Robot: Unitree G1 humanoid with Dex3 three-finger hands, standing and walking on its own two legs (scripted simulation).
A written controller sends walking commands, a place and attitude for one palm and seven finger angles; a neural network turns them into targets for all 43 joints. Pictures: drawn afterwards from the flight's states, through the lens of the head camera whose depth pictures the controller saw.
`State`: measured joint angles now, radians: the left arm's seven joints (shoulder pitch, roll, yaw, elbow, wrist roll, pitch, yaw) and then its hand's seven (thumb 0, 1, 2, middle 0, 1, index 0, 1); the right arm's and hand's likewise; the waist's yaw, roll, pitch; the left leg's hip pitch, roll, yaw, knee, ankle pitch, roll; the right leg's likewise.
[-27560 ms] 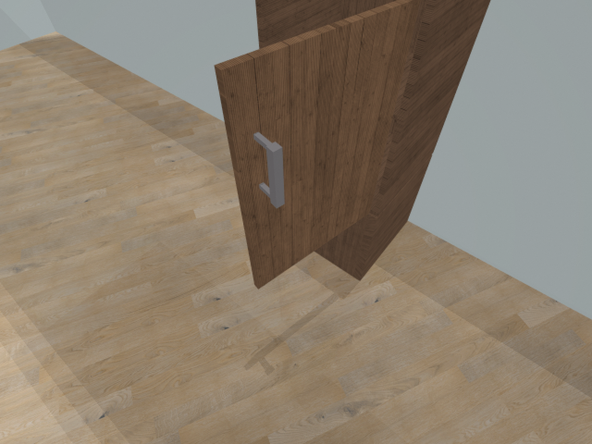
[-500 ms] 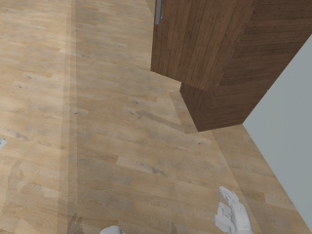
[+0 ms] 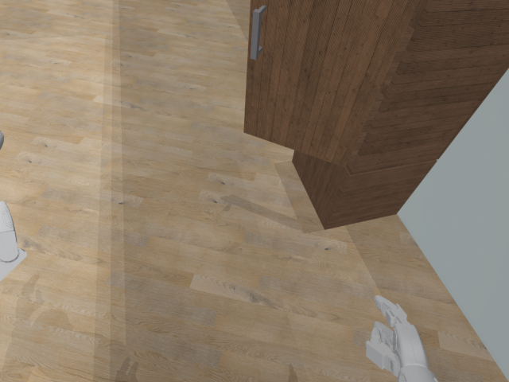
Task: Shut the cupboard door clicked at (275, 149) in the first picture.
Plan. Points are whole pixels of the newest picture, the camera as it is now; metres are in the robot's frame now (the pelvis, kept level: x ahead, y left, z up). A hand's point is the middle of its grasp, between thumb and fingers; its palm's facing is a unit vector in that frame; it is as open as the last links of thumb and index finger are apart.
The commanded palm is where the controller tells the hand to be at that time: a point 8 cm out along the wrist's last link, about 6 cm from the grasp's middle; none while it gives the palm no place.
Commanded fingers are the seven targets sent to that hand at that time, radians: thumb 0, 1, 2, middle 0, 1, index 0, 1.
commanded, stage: let the arm hang, fingers relaxed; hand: left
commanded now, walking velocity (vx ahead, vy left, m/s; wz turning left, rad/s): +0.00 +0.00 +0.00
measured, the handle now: (258, 32) +0.98 +0.02 +0.07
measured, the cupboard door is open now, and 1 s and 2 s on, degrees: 51 51 51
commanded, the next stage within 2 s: look to check the result in 1.16 s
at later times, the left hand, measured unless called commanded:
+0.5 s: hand out of the picture -0.08 +0.21 -0.18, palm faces +0.07 -0.98 -0.18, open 7.0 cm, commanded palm none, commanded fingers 0.00 0.90 0.90 -0.20 -0.30 -0.20 -0.30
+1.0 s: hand out of the picture -0.09 +0.20 -0.17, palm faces +0.06 -0.99 -0.16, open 7.3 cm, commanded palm none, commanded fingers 0.00 0.90 0.90 -0.20 -0.30 -0.20 -0.30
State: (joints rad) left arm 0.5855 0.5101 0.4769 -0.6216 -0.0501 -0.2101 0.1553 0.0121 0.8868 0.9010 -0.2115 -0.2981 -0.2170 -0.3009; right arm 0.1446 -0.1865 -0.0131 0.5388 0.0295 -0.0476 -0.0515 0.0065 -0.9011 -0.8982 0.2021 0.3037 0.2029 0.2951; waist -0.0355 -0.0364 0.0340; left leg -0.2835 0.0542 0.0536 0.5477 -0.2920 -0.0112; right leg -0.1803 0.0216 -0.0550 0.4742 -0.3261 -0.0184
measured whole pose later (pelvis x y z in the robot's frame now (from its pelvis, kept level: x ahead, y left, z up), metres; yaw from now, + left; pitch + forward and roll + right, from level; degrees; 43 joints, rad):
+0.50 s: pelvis -0.07 +0.02 +0.00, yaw +3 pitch -2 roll -1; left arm 0.35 0.21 0.02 0.95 0.02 0.05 0.02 -0.02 0.99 0.90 -0.20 -0.30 -0.21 -0.30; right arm 0.34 -0.18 0.00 0.98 -0.03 0.06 0.00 0.00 -0.90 -0.90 0.20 0.30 0.20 0.30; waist 0.00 -0.03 0.06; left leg -0.33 0.01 0.03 0.53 -0.19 0.03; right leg -0.23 -0.02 -0.09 0.51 -0.27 0.00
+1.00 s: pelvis -0.08 +0.04 +0.00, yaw +1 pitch -2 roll -1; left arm 0.31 0.12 0.02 1.10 0.03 0.02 0.03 0.00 0.91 0.90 -0.20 -0.30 -0.20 -0.30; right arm 0.33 -0.12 -0.02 1.10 -0.02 0.03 -0.02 0.00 -0.90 -0.90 0.20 0.30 0.20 0.29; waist -0.01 0.00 0.00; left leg -0.28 -0.03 0.06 0.43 -0.15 0.06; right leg -0.23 -0.02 0.01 0.48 -0.27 0.01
